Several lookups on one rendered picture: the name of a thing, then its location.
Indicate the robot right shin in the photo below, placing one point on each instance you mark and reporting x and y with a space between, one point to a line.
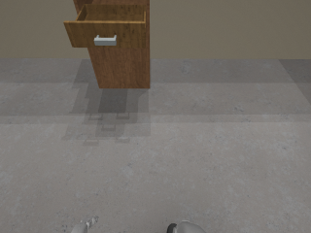
183 221

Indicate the robot right thigh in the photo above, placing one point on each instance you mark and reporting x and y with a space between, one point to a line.
187 227

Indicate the left robot hand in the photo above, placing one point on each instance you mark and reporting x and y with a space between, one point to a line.
85 224

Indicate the cabinet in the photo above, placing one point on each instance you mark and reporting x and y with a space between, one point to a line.
117 68

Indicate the drawer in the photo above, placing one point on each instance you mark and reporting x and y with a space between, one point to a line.
128 22

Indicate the handle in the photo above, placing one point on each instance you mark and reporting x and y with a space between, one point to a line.
105 41

